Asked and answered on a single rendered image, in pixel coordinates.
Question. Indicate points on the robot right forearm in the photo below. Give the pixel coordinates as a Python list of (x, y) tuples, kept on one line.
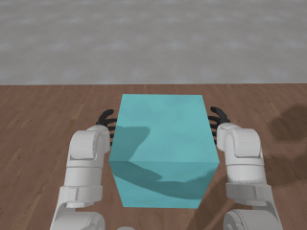
[(246, 177)]

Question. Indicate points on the carton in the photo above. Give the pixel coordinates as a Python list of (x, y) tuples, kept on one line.
[(163, 153)]

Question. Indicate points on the right robot hand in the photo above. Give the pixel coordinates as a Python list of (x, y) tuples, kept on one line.
[(223, 119)]

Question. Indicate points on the robot left forearm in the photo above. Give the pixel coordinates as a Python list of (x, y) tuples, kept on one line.
[(82, 184)]

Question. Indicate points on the robot right upper arm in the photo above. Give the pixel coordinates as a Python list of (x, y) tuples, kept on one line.
[(243, 219)]

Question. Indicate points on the robot left upper arm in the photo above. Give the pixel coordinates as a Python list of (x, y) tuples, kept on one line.
[(74, 220)]

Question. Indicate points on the left robot hand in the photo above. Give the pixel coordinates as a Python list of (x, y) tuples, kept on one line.
[(103, 121)]

